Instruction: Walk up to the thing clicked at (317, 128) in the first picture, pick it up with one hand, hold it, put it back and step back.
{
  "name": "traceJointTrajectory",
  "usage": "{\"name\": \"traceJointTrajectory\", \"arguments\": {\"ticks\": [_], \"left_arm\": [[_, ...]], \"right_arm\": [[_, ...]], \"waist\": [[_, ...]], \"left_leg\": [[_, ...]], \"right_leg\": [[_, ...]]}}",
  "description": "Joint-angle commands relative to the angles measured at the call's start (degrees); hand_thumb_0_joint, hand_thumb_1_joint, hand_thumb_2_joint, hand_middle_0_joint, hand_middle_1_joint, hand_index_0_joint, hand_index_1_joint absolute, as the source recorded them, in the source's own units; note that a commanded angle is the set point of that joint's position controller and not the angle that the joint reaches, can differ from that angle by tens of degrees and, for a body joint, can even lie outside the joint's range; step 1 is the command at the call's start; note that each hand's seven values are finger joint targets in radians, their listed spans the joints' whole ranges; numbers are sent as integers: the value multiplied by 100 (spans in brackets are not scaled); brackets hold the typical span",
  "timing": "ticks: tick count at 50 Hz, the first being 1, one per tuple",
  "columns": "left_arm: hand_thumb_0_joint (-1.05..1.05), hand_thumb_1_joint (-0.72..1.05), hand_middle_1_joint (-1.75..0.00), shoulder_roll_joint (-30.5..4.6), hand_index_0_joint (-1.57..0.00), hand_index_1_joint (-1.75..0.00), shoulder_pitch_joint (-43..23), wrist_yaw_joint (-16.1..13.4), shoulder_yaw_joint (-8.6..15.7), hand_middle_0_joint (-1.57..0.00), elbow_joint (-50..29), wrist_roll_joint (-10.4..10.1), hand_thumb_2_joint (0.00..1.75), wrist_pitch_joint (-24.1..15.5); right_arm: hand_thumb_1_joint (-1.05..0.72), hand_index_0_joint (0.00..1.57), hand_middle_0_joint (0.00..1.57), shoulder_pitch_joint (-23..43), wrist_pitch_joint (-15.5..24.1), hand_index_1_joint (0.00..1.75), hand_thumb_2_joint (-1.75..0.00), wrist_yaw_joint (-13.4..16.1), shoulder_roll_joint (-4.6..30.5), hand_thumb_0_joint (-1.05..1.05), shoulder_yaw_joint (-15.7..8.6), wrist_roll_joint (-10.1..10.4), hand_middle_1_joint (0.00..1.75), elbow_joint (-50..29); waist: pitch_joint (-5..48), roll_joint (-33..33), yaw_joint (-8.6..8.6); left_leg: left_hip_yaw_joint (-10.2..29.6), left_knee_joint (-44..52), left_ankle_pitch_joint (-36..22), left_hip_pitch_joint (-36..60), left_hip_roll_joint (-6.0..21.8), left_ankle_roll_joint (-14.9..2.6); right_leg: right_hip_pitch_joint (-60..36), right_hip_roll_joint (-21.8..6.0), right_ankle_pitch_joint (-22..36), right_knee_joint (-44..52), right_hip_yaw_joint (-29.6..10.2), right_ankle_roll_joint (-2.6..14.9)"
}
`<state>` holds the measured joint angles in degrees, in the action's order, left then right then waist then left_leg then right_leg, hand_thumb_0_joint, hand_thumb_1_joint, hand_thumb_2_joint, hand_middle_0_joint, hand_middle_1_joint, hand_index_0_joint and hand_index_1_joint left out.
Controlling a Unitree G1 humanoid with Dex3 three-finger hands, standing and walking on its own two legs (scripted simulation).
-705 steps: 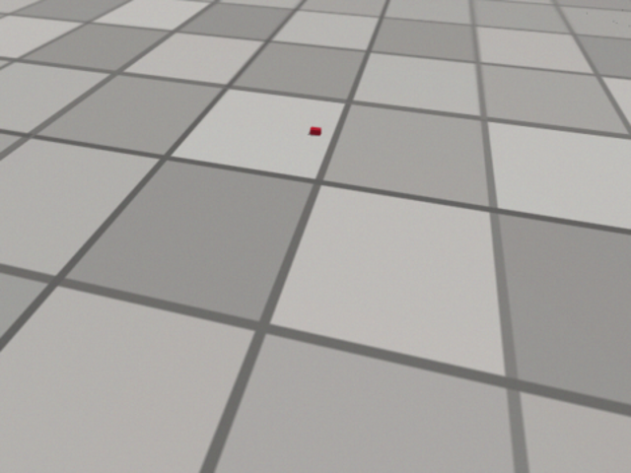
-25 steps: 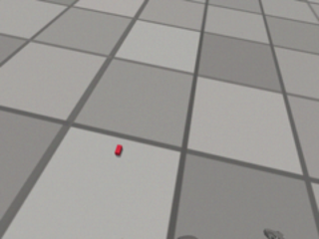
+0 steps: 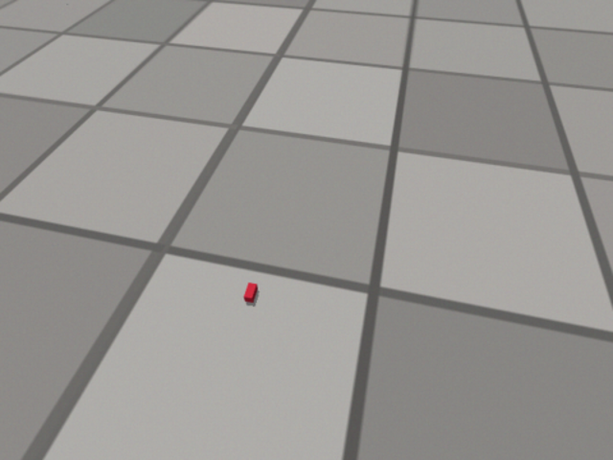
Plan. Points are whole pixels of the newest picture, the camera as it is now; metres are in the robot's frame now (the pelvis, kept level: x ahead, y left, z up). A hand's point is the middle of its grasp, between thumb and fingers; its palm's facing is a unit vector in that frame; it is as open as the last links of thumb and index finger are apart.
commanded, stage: walk up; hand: left
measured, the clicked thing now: (250, 292) +0.78 +0.25 -0.74
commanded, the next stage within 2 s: stand in 0.82 s
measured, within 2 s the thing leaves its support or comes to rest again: neither
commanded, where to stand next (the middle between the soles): +0.40 +0.02 m, yaw +0 degrees
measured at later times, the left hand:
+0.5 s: hand out of the picture +0.11 +0.26 -0.14, palm faces +0.04 -0.94 -0.35, open 7.4 cm
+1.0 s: hand out of the picture +0.10 +0.25 -0.13, palm faces +0.00 -0.94 -0.34, open 7.4 cm
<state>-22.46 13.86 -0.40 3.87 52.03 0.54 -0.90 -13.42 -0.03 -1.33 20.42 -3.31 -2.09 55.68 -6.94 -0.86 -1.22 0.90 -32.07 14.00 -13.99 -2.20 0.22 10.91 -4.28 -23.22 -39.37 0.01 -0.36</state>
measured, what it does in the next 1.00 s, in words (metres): steps on the spot: right foot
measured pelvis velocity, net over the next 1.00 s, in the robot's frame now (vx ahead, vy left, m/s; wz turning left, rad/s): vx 0.02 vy -0.01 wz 0.00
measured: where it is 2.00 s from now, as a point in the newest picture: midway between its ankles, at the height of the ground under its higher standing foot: outside the picture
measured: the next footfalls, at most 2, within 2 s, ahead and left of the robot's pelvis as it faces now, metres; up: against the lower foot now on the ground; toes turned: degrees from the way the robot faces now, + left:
right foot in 0.20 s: +0.07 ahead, -0.13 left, +0.00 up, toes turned -2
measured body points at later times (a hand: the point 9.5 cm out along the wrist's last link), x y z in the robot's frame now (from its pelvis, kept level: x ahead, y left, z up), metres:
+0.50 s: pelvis +0.02 +0.00 +0.01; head +0.04 +0.00 +0.46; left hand +0.11 +0.31 -0.11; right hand +0.10 -0.30 -0.12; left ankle +0.02 +0.12 -0.73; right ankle +0.03 -0.13 -0.73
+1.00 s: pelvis +0.02 -0.01 +0.02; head +0.02 -0.01 +0.47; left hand +0.10 +0.30 -0.11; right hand +0.13 -0.30 -0.11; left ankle +0.02 +0.12 -0.73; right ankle +0.03 -0.13 -0.73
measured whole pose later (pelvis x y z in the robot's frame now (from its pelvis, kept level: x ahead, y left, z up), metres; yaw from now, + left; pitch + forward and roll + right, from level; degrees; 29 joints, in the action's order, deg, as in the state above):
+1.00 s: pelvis +0.02 -0.01 +0.02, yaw +0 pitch -3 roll +0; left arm -20.0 5.2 0.5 0.3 64.3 0.4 -0.9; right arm -3.6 1.0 -1.0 19.2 -1.1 -0.8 62.9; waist -3.9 -0.1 -0.5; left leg 2.4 -19.8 11.1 -5.6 -0.4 0.7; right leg 7.5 -1.9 -10.4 -21.0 1.3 -0.9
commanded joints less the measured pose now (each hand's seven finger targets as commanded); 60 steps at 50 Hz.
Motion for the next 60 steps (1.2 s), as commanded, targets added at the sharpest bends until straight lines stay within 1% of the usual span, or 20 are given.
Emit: {"name": "traceJointTrajectory", "arguments": {"ticks": [1,4,8,10,11,12,13,14,16,18,20,21,22,24,26,29,40,41,50,60], "left_arm": [[0,90,-30,-1095,-20,-30,-307,-122,259,-20,-460,-69,90,-29],[0,90,-30,-984,-20,-30,-121,-15,224,-20,-314,-52,90,-36],[0,90,-30,-860,-20,-30,50,-28,240,-20,-4,-34,90,-152],[0,90,-30,-950,-20,-30,180,-108,271,-20,170,43,90,-210],[0,90,-30,-1158,-20,-30,144,-135,324,-20,159,92,90,-235],[0,90,-30,-1487,-20,-30,6,-147,353,-20,100,138,90,-266],[0,90,-30,-1753,-20,-30,-697,-117,362,-20,-59,139,90,-252],[0,90,-30,-1629,-20,-30,-1153,-100,340,-20,-198,145,90,-242],[0,90,-30,-1317,-20,-30,-1254,-90,246,-20,-190,101,90,-249],[0,90,-30,-1216,-20,-30,-1163,-75,207,-20,-31,80,90,-244],[0,90,-30,-1067,-20,-30,-1072,-42,153,-20,23,-7,90,-213],[0,90,-30,-966,-20,-30,-896,-40,142,-20,56,-54,90,-197],[0,90,-30,-955,-20,-30,-856,-47,154,-20,157,-83,90,-192],[0,90,-30,-1010,-20,-30,-1050,-61,150,-20,252,-57,90,-201],[0,90,-30,-1046,-20,-30,-1006,-72,144,-20,304,-75,90,-197],[0,90,-30,-1005,-20,-30,-1004,-92,118,-20,395,-89,90,-186],[0,90,-30,-989,-20,-30,-1288,-47,65,-20,646,-32,90,-100],[0,90,-30,-830,-20,-30,-1160,-8,-65,-20,788,-27,90,-73],[0,90,-30,-1006,-20,-30,-1241,7,-116,-20,906,-3,90,-185],[0,90,-30,-1046,-20,-30,-1085,5,-163,-20,985,5,90,-170]], "right_arm": [[-90,20,20,-234,252,30,-90,138,1943,0,-515,58,30,-451],[-90,20,20,446,207,30,-90,137,1417,0,-325,16,30,-646],[-90,20,20,687,126,30,-90,111,1374,0,-248,56,30,-630],[-90,20,20,799,49,30,-90,113,1089,0,-129,177,30,-635],[-90,20,20,786,38,30,-90,128,900,0,-54,223,30,-665],[-90,20,20,743,11,30,-90,139,798,0,-45,236,30,-657],[-90,20,20,457,-53,30,-90,172,960,0,-132,204,30,-450],[-90,20,20,192,-71,30,-90,169,1121,0,-198,170,30,-280],[-90,20,20,206,-7,30,-90,134,1085,0,-153,183,30,-160],[-90,20,20,208,72,30,-90,137,1027,0,-141,137,30,-78],[-90,20,20,233,141,30,-90,163,1117,0,-145,72,30,-34],[-90,20,20,395,179,30,-90,176,1212,0,-150,65,30,-76],[-90,20,20,751,189,30,-90,162,1332,0,-158,125,30,-103],[-90,20,20,880,190,30,-90,159,1250,0,-115,133,30,-34],[-90,20,20,773,189,30,-90,186,1229,0,-95,139,30,42],[-90,20,20,835,166,30,-90,202,1184,0,-87,177,30,120],[-90,20,20,1240,102,30,-90,179,1108,0,-57,114,30,304],[-90,20,20,1206,153,30,-90,167,1174,0,-19,142,30,306],[-90,20,20,1215,204,30,-90,116,1092,0,-10,161,30,415],[-90,20,20,1113,157,30,-90,108,1124,0,28,154,30,532]], "waist": [[856,919,279],[236,883,11],[481,1013,-48],[715,771,-193],[754,349,-174],[664,-269,-117],[555,-453,56],[195,-369,243],[75,-380,303],[318,-531,299],[705,-316,209],[947,-133,71],[1042,-6,-68],[928,79,-16],[1134,250,43],[1376,297,31],[715,274,33],[661,339,49],[875,83,148],[827,39,147]], "left_leg": [[2861,1384,-179,704,2214,-1744],[1644,1508,511,166,1483,-1163],[990,824,-389,-313,1175,-863],[701,187,-338,-664,932,-523],[606,-162,-31,-975,680,-324],[556,-707,869,-1166,167,-111],[479,-1463,1828,-442,152,-48],[506,-1579,1711,-50,366,2],[481,-706,1253,-49,287,-106],[426,270,168,159,377,-139],[855,804,-1136,662,706,-267],[1144,895,-1645,679,1028,-401],[1170,760,-1633,331,1073,-505],[890,799,-1712,24,920,-374],[677,712,-2351,383,833,-296],[594,619,-2710,587,840,-308],[753,1387,-874,196,860,-242],[840,1704,-685,344,915,-197],[607,1629,-1055,871,867,-119],[531,1641,-594,788,844,-107]], "right_leg": [[1091,287,-1422,-1542,-405,243],[1179,131,-903,-959,-356,266],[-135,427,531,966,251,70],[-856,411,1324,1531,41,118],[-971,-26,1174,1715,-711,255],[-512,-959,335,2331,-2102,663],[666,-1736,-554,2600,-2614,1287],[1301,-1749,-803,2570,-2551,1399],[1055,-1145,-89,2208,-1638,1000],[685,-845,855,1845,-1112,672],[485,-459,1957,1240,-688,380],[208,-216,2115,1020,-423,245],[-190,-38,1705,1109,-218,164],[-675,-183,2027,1260,-312,182],[-683,-281,2659,1174,-329,264],[-868,-305,2971,1263,-252,263],[-651,-251,1823,1753,-279,176],[-554,-205,1636,1900,-338,146],[-588,-354,1981,2262,-471,140],[-457,-377,1547,2454,-583,157]]}}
